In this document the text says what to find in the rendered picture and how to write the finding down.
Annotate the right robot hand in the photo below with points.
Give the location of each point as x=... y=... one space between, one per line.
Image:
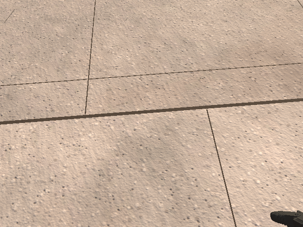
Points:
x=291 y=219

